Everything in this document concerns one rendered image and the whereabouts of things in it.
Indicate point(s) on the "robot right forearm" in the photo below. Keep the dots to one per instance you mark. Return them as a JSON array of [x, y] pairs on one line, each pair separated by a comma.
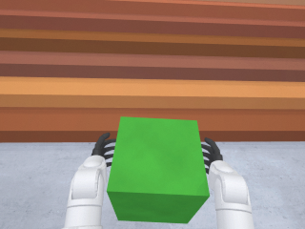
[[231, 197]]

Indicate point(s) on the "carton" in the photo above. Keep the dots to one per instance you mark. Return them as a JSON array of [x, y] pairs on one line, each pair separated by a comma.
[[158, 172]]

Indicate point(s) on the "left robot hand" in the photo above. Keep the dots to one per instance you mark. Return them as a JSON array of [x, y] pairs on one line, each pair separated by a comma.
[[99, 149]]

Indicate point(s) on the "right robot hand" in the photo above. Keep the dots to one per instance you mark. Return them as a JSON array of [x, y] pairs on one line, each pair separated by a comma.
[[213, 155]]

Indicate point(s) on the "robot left forearm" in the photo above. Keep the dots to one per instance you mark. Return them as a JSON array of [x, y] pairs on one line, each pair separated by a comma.
[[86, 195]]

